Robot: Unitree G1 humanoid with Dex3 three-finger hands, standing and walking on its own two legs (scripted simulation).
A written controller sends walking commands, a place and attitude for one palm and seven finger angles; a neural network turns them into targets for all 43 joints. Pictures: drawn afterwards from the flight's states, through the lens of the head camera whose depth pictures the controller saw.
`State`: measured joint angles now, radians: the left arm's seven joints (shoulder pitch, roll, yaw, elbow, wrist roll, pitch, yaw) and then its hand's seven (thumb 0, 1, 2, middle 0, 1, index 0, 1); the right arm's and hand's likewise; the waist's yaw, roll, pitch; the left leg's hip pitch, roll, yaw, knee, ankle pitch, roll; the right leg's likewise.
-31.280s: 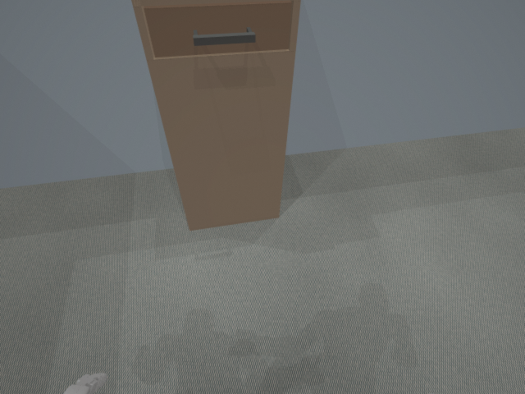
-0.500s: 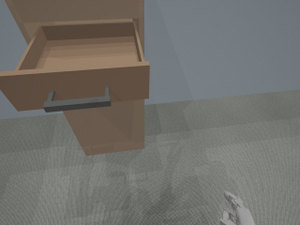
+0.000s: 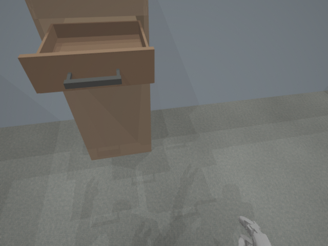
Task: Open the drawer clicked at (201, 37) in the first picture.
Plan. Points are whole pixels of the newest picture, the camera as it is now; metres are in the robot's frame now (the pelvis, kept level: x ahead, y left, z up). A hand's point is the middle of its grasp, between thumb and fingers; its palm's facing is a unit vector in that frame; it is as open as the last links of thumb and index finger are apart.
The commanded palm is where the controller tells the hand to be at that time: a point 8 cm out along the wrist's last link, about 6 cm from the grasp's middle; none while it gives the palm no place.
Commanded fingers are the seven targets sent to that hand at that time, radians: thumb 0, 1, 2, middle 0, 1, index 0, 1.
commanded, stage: stop stepping back and stand still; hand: left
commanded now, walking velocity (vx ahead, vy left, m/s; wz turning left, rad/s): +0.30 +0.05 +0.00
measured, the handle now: (94, 77) +0.56 +0.23 +0.12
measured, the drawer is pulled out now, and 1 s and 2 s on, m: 0.29 0.29 0.29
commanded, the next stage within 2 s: let the arm hang, fingers relaxed in 0.48 s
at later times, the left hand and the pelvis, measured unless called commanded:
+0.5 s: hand out of the picture +0.14 +0.19 +0.33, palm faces +0.59 -0.69 -0.42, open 7.5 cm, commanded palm +0.10 +0.27 +0.31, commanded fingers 0.00 0.90 0.90 -0.20 -0.30 -0.20 -0.30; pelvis -0.02 -0.01 -0.01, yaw +0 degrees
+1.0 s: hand out of the picture +0.04 +0.17 -0.17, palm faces +0.09 -0.97 -0.20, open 6.7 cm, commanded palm none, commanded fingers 0.00 0.90 0.90 -0.20 -0.30 -0.20 -0.30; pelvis -0.02 -0.02 -0.01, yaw +5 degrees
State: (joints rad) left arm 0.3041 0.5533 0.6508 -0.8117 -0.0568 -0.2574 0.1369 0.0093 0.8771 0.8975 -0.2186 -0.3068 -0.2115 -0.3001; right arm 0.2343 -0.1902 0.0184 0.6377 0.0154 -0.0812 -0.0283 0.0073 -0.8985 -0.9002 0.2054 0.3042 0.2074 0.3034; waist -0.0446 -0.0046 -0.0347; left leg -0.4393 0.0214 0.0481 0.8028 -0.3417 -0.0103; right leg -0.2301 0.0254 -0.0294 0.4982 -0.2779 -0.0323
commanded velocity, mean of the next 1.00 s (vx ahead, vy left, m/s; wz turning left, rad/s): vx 0.06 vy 0.02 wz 0.00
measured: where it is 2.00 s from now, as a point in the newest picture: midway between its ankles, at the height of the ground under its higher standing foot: outside the picture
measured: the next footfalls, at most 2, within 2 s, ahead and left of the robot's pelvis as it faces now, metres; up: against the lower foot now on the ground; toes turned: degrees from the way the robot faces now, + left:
left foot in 0.06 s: +0.02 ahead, +0.09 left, +0.00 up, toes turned +5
right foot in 0.32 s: +0.02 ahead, -0.12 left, +0.00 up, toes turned -4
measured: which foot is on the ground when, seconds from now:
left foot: up 0.00-0.04, down 0.06-1.00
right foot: down 0.00-0.08, up 0.10-0.30, down 0.32-0.58, up 0.60-0.80, down 0.82-1.00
